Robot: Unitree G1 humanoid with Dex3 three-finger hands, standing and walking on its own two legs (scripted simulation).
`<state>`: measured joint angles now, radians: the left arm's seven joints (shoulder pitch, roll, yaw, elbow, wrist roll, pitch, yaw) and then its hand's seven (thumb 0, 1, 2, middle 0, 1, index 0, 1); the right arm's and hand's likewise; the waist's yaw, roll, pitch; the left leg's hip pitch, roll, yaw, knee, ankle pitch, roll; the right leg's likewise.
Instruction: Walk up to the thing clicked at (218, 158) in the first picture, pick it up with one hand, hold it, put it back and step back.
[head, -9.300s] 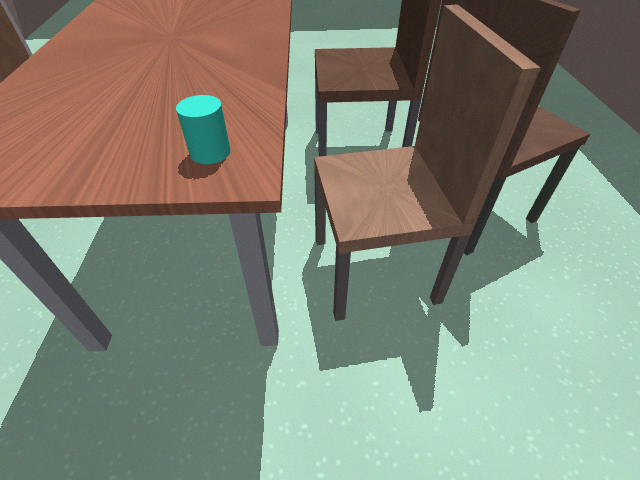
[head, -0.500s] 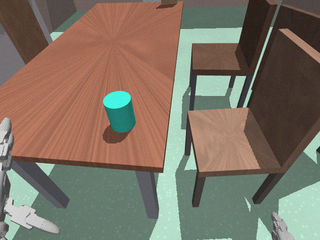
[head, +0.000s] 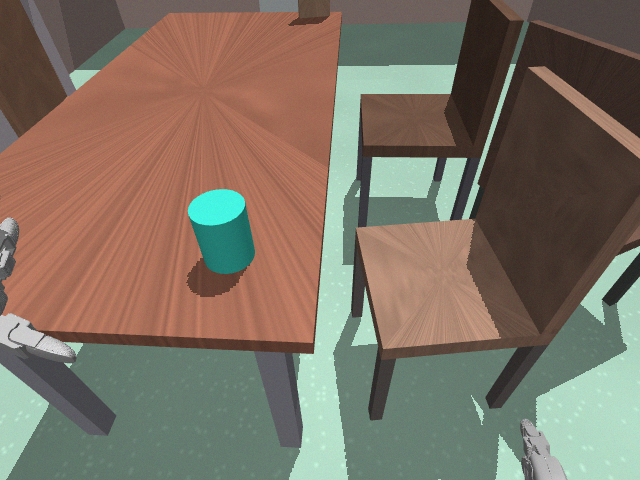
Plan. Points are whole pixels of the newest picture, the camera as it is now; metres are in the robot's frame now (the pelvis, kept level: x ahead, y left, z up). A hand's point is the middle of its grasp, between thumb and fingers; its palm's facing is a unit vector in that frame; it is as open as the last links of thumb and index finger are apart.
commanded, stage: go down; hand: left
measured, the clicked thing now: (223, 232) +0.50 +0.19 +0.04
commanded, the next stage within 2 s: none
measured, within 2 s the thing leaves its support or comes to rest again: neither
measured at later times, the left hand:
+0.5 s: hand (23, 267) +0.31 +0.34 +0.17, palm faces +0.21 -0.98 -0.05, open 17.5 cm
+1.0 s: hand (30, 237) +0.35 +0.36 +0.17, palm faces +0.16 -0.99 +0.00, open 17.7 cm
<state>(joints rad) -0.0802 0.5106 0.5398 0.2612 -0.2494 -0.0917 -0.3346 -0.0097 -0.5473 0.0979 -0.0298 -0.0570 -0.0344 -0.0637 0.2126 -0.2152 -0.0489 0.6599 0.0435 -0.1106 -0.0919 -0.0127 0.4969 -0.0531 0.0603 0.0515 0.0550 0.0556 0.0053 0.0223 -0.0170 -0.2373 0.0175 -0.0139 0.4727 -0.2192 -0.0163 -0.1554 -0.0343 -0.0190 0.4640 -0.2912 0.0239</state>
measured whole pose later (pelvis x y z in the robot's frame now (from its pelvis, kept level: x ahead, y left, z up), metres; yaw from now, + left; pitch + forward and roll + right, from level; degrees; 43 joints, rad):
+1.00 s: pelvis +0.00 +0.01 +0.00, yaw -1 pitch +4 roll -1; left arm -0.51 0.73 0.59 0.84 -0.22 0.03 -0.55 -0.01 -0.59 0.06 -0.03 -0.04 -0.04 -0.04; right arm 0.21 -0.24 0.02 0.73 0.02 -0.20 -0.17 -0.01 0.51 -0.05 0.06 0.05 0.06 0.06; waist -0.02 0.00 -0.07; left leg -0.36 0.03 0.00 0.51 -0.22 -0.01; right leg -0.27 -0.03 0.00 0.47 -0.27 0.03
